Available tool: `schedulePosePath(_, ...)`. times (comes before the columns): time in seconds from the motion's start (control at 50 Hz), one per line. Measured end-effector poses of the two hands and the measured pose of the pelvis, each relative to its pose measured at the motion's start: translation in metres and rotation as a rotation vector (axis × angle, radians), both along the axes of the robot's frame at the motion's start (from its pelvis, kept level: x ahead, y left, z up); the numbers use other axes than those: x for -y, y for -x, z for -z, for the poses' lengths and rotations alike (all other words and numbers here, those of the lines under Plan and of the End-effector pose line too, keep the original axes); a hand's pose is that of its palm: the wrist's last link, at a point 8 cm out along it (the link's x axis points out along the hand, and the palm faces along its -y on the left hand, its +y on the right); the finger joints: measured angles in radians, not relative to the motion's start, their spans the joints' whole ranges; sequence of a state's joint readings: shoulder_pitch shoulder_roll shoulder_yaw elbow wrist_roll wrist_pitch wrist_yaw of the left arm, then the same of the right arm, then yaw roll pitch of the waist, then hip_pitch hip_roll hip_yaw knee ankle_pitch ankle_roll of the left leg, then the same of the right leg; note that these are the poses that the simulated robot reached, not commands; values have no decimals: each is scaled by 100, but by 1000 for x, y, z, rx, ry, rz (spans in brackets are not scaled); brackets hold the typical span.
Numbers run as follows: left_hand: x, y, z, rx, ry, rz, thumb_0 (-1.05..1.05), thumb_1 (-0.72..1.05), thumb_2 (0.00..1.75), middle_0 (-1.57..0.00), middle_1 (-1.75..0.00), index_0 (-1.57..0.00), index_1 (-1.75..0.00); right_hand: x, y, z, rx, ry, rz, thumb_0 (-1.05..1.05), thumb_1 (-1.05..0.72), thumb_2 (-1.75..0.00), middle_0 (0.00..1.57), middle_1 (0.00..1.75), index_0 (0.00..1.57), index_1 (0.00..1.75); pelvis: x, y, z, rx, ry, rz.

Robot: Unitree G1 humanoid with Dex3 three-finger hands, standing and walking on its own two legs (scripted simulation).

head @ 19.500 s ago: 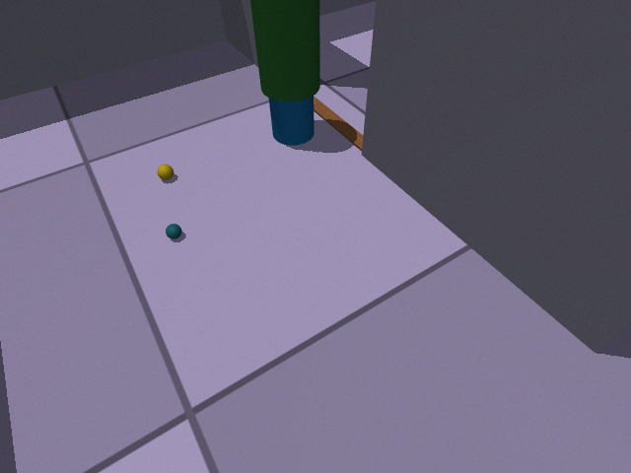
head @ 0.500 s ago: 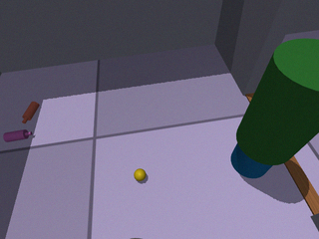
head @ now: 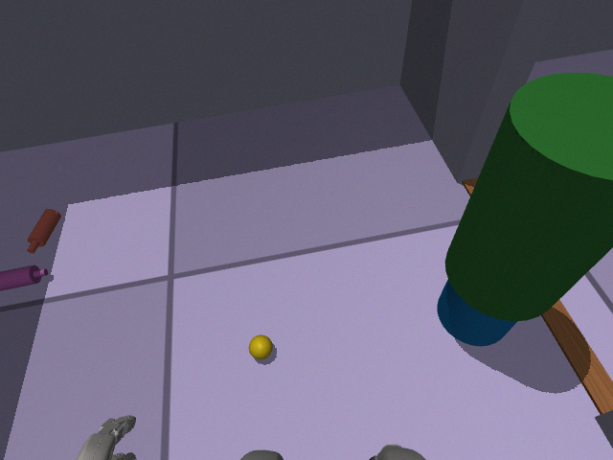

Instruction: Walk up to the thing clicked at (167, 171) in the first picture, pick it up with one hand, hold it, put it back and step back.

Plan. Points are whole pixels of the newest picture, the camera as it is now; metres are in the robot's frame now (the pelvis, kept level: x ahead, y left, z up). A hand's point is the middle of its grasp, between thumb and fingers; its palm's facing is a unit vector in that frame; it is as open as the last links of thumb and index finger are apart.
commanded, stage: walk up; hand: left
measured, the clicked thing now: (260, 347) +0.51 +0.22 -0.72
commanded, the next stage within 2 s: stand in 1.02 s
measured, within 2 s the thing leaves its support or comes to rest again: neither
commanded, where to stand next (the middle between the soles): +0.06 +0.02 m, yaw -4 degrees
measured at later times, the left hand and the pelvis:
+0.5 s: hand out of the picture +0.05 +0.28 -0.14, palm faces -0.08 -0.92 -0.37, open 7.4 cm; pelvis -0.02 +0.02 +0.01, yaw -3 degrees
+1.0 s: hand out of the picture +0.10 +0.28 -0.13, palm faces -0.08 -0.93 -0.35, open 7.4 cm; pelvis -0.01 +0.03 +0.02, yaw -4 degrees
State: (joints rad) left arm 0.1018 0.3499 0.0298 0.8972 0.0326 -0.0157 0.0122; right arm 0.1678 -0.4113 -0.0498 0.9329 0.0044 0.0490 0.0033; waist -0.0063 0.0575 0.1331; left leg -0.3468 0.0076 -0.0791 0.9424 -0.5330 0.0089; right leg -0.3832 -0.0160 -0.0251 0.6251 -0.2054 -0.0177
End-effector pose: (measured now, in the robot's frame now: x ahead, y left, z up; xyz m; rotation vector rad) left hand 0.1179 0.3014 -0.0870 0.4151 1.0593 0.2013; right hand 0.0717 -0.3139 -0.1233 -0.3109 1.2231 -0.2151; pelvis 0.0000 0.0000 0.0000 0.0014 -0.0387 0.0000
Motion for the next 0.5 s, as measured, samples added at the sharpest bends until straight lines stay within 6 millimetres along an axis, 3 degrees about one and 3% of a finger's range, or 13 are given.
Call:
schedulePosePath(0.08,-14,-7,7,29,7,-6,0,90,90,-21,-30,-20,-30,-9,3,0,-15,17,-20,0,-90,-90,21,30,20,30,-9,5,6,-8,-2,-8)
schedulePosePath(0.16,-30,-3,20,7,17,-31,0,90,90,-21,-30,-20,-30,-20,18,-5,-24,38,-16,0,-90,-90,21,30,21,30,-20,14,9,-4,-24,5)
schedulePosePath(0.3,-37,30,22,-93,19,-34,1,91,90,-21,-30,-20,-30,-23,33,-18,-8,51,-7,0,-90,-90,21,30,21,30,-22,22,0,-21,8,29)
schedulePosePath(0.38,-29,50,25,-134,15,-15,1,91,90,-21,-30,-20,-30,-17,33,-13,21,43,-2,1,-90,-90,21,30,21,30,-19,24,3,-4,35,51)
schedulePosePath(0.5,-26,73,18,-150,46,-15,1,90,90,-21,-30,-20,-30,-24,28,-21,43,26,-1,1,-90,-90,21,30,21,30,-25,20,-6,3,7,54)
